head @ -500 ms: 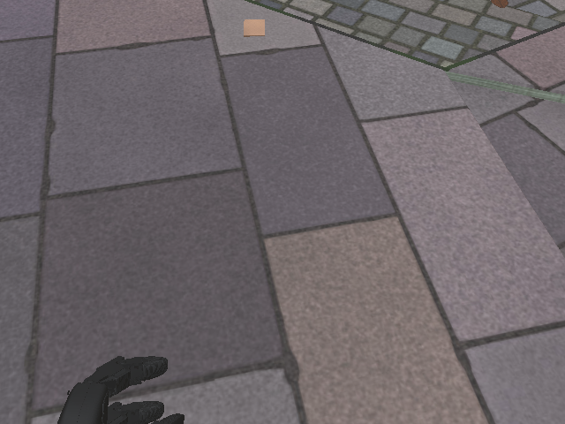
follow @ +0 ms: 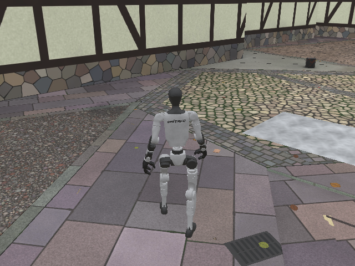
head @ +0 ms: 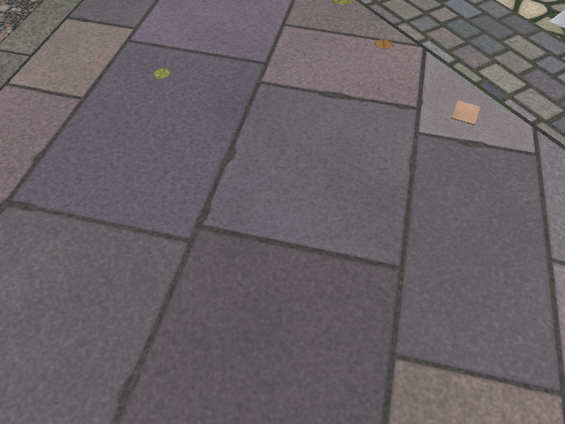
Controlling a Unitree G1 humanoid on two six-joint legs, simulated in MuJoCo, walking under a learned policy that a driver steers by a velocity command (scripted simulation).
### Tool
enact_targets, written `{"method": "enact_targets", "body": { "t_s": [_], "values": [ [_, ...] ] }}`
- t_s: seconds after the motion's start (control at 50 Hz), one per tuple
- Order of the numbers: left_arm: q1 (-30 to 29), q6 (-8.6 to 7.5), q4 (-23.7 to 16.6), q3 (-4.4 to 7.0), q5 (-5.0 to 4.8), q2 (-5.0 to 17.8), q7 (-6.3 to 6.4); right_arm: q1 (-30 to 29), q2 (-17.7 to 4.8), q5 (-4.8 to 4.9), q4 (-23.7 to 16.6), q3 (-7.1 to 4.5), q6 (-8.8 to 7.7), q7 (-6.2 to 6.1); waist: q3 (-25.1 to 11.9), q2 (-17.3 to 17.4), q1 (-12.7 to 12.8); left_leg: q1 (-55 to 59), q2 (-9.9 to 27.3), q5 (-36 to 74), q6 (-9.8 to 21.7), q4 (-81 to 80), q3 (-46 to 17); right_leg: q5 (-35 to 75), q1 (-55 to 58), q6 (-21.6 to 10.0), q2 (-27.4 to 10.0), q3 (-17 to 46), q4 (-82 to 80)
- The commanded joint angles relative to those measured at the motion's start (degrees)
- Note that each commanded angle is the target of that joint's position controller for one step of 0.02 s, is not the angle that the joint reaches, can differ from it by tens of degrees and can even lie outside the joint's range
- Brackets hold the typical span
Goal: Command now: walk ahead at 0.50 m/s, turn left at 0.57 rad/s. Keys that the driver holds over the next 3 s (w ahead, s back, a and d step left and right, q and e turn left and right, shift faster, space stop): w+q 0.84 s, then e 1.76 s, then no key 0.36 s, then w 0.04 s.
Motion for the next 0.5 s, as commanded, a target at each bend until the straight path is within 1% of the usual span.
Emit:
{"method": "enact_targets", "body": {
  "t_s": [0.02, 0.04, 0.06, 0.08, 0.1, 0.12, 0.14, 0.16, 0.18, 0.2, 0.22, 0.24, 0.26, 0.28, 0.32, 0.36, 0.4, 0.46, 0.5],
  "values": [
    [-1.31, 0.65, -3.12, 2.69, -0.87, 11.97, 0.36, -2.93, -5.35, 0.12, -5.91, -1.43, -0.57, 0.78, 1.57, -5.70, -3.02, 3.17, -4.17, -7.88, 2.64, -1.95, 4.98, 44.67, 0.71, -8.88, -17.20, 3.91, 4.70],
    [-2.52, 1.18, -3.53, 2.80, -1.08, 12.52, 0.41, 3.16, -7.27, 0.34, -4.79, -2.60, -0.54, 0.73, -2.13, -6.05, -6.81, 11.51, -7.21, -8.61, 4.18, -3.46, 6.86, 53.95, -0.20, -7.90, -16.14, 2.51, 13.87],
    [-3.13, 1.51, -4.02, 2.44, -1.17, 11.93, 0.45, 13.26, -10.95, 0.51, -2.03, -4.74, -0.52, 0.14, -7.47, -4.61, -11.90, 26.27, -10.53, -5.26, 6.40, -7.14, 7.11, 54.30, -5.60, -5.84, -13.56, 1.08, 27.41],
    [-2.27, 0.99, -5.77, 1.24, 0.53, 8.72, 0.43, 21.36, -17.62, 0.48, -0.31, -6.95, -0.05, -1.25, -12.46, 4.64, -13.70, 43.28, -0.33, -5.30, 10.29, -9.08, -9.90, 29.93, -22.14, -2.65, -10.47, 0.98, 47.32],
    [0.37, -1.35, -9.45, -0.73, 0.70, 1.96, -0.20, 17.79, -21.91, 0.20, -2.18, -7.02, -0.79, -1.17, -18.88, 15.68, -6.63, 57.67, 12.08, -17.15, 21.27, -20.45, -45.58, -12.83, -44.77, 0.03, 2.46, 11.42, 65.72],
    [-6.49, -3.83, -10.62, 0.07, -1.65, 7.10, -0.99, 19.64, -16.49, -0.52, -2.74, -5.26, -1.53, -0.59, -20.21, 7.36, -10.82, 58.43, 13.16, -17.01, 19.44, -25.96, -48.23, -11.69, -51.04, -1.79, 0.66, 21.90, 69.12],
    [-9.34, -4.68, -11.62, 0.21, -2.98, 7.56, -1.33, 18.20, -12.99, -0.82, -2.34, -4.32, -2.15, -0.52, -13.56, 5.64, -10.10, 54.07, 11.52, -11.98, 16.84, -24.62, -38.95, -7.06, -54.62, -3.58, -1.75, 21.40, 66.92],
    [-9.02, -4.85, -10.84, 0.13, -1.83, 7.10, -0.92, 13.95, -10.72, -0.40, -3.17, -3.61, -2.51, -0.49, -9.13, -0.11, -7.27, 44.93, 8.76, -5.43, 14.56, -23.96, -30.97, -2.31, -51.45, -4.12, -4.57, 21.59, 61.53],
    [-8.97, -4.16, -9.87, 0.75, -0.17, 7.57, -0.38, 9.62, -7.87, -0.41, -4.04, -2.70, -2.54, -0.55, -6.72, -1.63, -5.11, 37.49, 5.57, -0.79, 11.83, -24.63, -24.44, 0.90, -46.61, -4.34, -6.67, 21.42, 56.35],
    [-7.12, -3.28, -10.20, 1.05, -0.08, 7.81, -0.53, 7.76, -8.04, -1.08, -5.14, -2.53, -2.66, -0.85, -6.40, 1.57, -2.98, 32.54, 5.47, 2.83, 12.73, -25.83, -23.54, 2.44, -42.76, -3.73, -7.45, 22.04, 54.44],
    [-6.62, -2.48, -10.40, 1.21, 0.21, 7.89, -0.59, 7.43, -8.31, -0.94, -5.44, -2.60, -2.83, -1.07, -5.76, 0.91, -2.47, 29.98, 4.81, 5.39, 13.13, -26.93, -22.74, 2.86, -41.13, -2.75, -7.49, 21.91, 52.22],
    [-6.92, -1.90, -10.73, 1.23, 0.63, 7.40, -0.63, 8.20, -8.75, -0.61, -5.31, -2.67, -3.02, -1.40, -5.14, 0.25, -2.21, 28.24, 3.99, 7.82, 13.19, -27.46, -20.70, 4.02, -40.60, -1.85, -7.21, 21.35, 49.60],
    [-8.34, -1.48, -11.24, 1.06, 0.93, 6.48, -0.49, 9.06, -9.76, -0.52, -5.13, -2.92, -3.14, -1.87, -4.42, -0.64, -2.24, 26.95, 3.12, 8.65, 12.96, -28.05, -19.09, 6.04, -40.83, -1.04, -6.69, 20.78, 46.53],
    [-10.91, -1.29, -12.26, 0.86, 1.23, 5.97, -0.37, 10.29, -10.52, -0.30, -4.91, -3.11, -3.20, -2.33, -3.24, -0.71, -2.95, 26.60, 2.60, 10.26, 12.75, -28.37, -18.03, 8.92, -42.43, -0.15, -6.06, 20.28, 42.61],
    [-15.65, -1.31, -13.89, 0.50, 1.27, 5.05, -0.38, 12.64, -10.91, -0.22, -4.42, -3.17, -2.98, -3.07, -2.03, 0.35, -4.48, 26.22, 0.99, 9.72, 11.40, -28.26, -16.24, 15.94, -42.96, 0.70, -4.43, 19.99, 33.55],
    [-19.28, -1.61, -14.97, 0.05, 0.88, 4.12, -0.84, 14.02, -10.72, -0.09, -4.25, -3.13, -2.66, -3.42, -1.40, 2.48, -5.99, 25.54, -0.74, 5.57, 9.65, -27.74, -14.96, 22.59, -40.69, 0.52, -2.38, 19.71, 24.61],
    [-22.67, -1.94, -16.24, -0.22, 0.39, 3.95, -1.39, 15.42, -10.92, -0.04, -3.90, -3.16, -2.51, -3.51, -0.53, 3.79, -7.38, 25.04, -0.83, 2.07, 8.55, -27.42, -15.74, 25.96, -38.28, 0.13, -0.78, 19.17, 18.73],
    [-25.26, -2.65, -17.98, -0.04, 0.01, 5.23, -2.19, 17.81, -10.74, 0.27, -3.07, -3.16, -2.08, -3.65, -0.19, 4.37, -8.31, 28.70, 0.95, 0.75, 8.00, -23.90, -19.51, 25.18, -37.23, -0.82, 0.23, 20.32, 14.46],
    [-24.61, -3.26, -18.34, 0.33, -0.05, 6.50, -2.66, 17.86, -10.80, 0.25, -3.18, -3.22, -1.57, -4.09, -0.40, 5.11, -7.54, 31.76, 2.29, 1.13, 7.43, -20.72, -22.70, 21.38, -35.78, -1.72, 0.59, 20.98, 12.41]
  ]
}}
